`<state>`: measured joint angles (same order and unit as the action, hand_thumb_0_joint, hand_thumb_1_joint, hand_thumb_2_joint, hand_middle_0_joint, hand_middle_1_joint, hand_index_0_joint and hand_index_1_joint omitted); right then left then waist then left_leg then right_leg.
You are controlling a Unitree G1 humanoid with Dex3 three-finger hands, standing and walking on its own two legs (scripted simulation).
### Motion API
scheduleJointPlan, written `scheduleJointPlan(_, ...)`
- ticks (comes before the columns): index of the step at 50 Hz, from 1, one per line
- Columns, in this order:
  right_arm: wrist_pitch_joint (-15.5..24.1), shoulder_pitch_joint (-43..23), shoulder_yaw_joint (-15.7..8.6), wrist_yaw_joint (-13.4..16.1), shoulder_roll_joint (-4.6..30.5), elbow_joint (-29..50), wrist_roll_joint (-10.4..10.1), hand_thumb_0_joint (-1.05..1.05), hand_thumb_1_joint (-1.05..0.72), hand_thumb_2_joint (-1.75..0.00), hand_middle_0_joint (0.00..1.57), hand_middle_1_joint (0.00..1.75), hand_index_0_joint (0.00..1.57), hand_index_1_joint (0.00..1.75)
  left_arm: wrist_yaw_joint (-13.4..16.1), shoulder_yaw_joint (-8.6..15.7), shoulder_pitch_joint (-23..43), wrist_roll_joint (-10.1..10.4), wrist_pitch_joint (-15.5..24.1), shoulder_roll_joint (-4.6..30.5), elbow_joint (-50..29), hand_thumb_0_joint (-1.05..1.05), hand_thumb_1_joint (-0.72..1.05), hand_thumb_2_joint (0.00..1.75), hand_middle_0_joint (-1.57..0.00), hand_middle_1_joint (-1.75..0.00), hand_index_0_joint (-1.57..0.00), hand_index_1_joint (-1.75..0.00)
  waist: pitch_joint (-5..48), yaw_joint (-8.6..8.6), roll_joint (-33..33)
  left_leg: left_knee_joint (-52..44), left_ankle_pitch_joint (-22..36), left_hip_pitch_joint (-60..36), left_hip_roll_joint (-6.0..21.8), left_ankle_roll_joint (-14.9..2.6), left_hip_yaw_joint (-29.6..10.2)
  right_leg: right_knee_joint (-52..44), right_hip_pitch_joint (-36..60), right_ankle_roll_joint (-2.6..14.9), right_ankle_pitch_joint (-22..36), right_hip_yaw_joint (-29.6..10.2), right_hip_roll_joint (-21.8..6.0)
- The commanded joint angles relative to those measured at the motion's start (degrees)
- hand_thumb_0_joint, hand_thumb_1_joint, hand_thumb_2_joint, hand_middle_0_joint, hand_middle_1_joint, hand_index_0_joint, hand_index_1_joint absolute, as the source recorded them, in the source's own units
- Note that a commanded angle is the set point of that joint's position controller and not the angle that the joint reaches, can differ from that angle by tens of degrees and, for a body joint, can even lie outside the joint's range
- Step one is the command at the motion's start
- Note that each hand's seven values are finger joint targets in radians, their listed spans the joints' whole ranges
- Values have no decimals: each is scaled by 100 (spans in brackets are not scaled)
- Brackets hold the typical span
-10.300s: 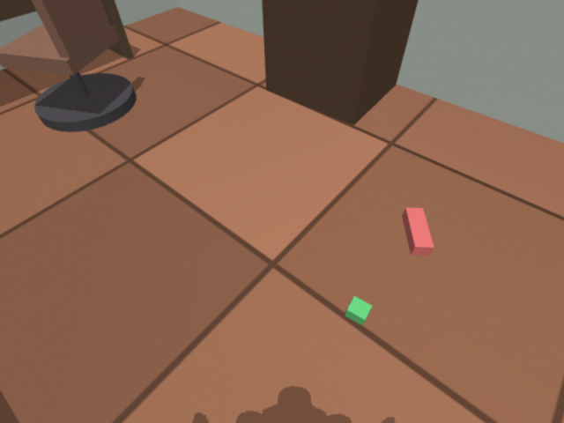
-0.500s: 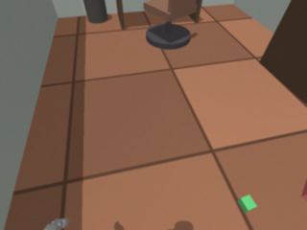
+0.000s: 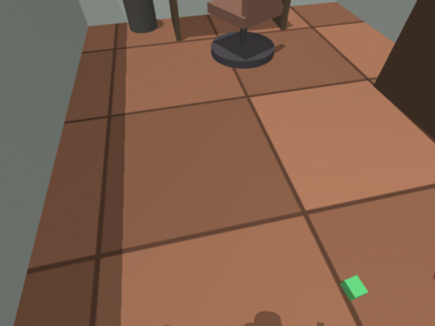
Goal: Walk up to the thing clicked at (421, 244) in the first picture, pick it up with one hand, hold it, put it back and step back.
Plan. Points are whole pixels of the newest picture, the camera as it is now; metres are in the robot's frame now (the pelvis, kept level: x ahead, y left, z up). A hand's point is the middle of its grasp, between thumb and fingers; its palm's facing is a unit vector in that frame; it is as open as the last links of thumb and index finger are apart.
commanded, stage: stand
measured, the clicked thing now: out of the picture +0.53 -1.02 -0.75
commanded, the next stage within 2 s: none
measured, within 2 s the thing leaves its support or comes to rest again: neither
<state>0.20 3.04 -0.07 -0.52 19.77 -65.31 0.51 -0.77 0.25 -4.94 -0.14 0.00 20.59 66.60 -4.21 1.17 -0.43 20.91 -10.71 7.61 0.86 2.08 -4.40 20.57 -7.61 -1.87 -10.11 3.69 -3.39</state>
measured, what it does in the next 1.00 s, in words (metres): stands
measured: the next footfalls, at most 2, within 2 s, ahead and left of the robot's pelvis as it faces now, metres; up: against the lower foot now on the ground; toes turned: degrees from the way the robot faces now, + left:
none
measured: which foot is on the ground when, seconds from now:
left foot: down 0.00-1.00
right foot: down 0.00-1.00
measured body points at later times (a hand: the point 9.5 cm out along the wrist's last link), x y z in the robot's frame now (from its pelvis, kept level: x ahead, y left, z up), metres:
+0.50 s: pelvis +0.00 -0.01 +0.00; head +0.01 -0.01 +0.45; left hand +0.07 +0.30 -0.13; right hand +0.06 -0.31 -0.14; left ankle +0.01 +0.14 -0.75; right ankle +0.01 -0.14 -0.75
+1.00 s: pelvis +0.00 -0.01 +0.00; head +0.01 -0.01 +0.45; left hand +0.08 +0.29 -0.13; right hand +0.08 -0.31 -0.13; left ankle +0.01 +0.14 -0.75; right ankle +0.01 -0.14 -0.75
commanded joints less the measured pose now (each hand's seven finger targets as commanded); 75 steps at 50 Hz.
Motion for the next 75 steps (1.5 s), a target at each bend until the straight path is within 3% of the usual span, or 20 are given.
scheduleJointPlan(1,106,-244,-230,77,1271,328,-26,0,-90,-90,20,30,20,30,101,236,300,-25,171,1280,-366,0,90,90,-20,-30,-20,-30,699,-74,126,-331,903,-13,545,-244,-282,-402,299,231,399,-482,-477)
scheduleJointPlan(10,88,-124,-224,53,1260,278,6,0,-90,-90,20,30,20,30,89,248,246,-36,148,1290,-390,0,90,90,-20,-30,-20,-30,329,-61,61,-501,112,300,480,-230,-270,-537,75,225,-394,-565,-447)
scheduleJointPlan(13,104,-109,-221,51,1273,290,3,0,-90,-90,20,30,20,30,79,248,194,-32,142,1260,-404,0,90,90,-20,-30,-20,-30,404,-26,-63,-554,229,397,521,-242,-313,-442,261,237,-172,-536,-442)
scheduleJointPlan(16,95,-44,-213,54,1246,287,6,0,-90,-90,20,30,20,30,76,264,194,-49,142,1294,-422,0,90,90,-20,-30,-20,-30,349,-47,-16,-554,-36,438,484,-237,-301,-472,151,221,-389,-547,-418)
scheduleJointPlan(19,118,-38,-207,63,1252,315,8,0,-90,-90,20,30,20,30,77,258,254,-38,147,1280,-482,0,90,90,-20,-30,-20,-30,528,-64,-2,-463,593,279,545,-236,-282,-393,231,251,101,-544,-447)
scheduleJointPlan(26,110,57,-190,67,1264,286,-3,0,-90,-90,20,30,20,30,74,251,165,-15,137,1270,-464,0,90,90,-20,-30,-20,-30,491,-63,0,-456,485,227,506,-219,-251,-437,178,257,-27,-566,-427)
scheduleJointPlan(34,118,54,-171,79,1287,326,-16,0,-90,-90,20,30,20,30,78,248,139,-22,154,1247,-470,0,90,90,-20,-30,-20,-30,612,-60,42,-366,894,74,580,-241,-239,-367,267,253,459,-534,-462)
scheduleJointPlan(49,116,73,-156,86,1288,368,2,0,-90,-90,20,30,20,30,77,262,155,-31,138,1245,-510,0,90,90,-20,-30,-20,-30,489,-66,-55,-486,672,180,572,-207,-217,-389,233,236,256,-512,-413)
scheduleJointPlan(55,115,54,-167,89,1291,394,-6,0,-90,-90,20,30,20,30,75,257,133,-35,146,1249,-518,0,90,90,-20,-30,-20,-30,619,-66,47,-395,859,67,580,-236,-189,-360,301,265,524,-537,-457)
scheduleJointPlan(62,100,75,-175,89,1311,376,-5,0,-90,-90,20,30,20,30,81,261,133,-36,133,1260,-506,0,90,90,-20,-30,-20,-30,451,-68,52,-458,565,130,565,-236,-217,-445,174,258,110,-539,-421)
scheduleJointPlan(65,109,98,-170,95,1328,395,-7,0,-90,-90,20,30,20,30,79,260,70,-36,142,1259,-519,0,90,90,-20,-30,-20,-30,558,-75,-21,-416,802,79,569,-239,-187,-397,253,259,507,-546,-441)
scheduleJointPlan(75,114,148,-152,91,1305,388,-11,0,-90,-90,20,30,20,30,75,250,70,-27,138,1229,-516,0,90,90,-20,-30,-20,-30,540,-60,-26,-439,859,126,595,-244,-195,-345,352,253,565,-537,-435)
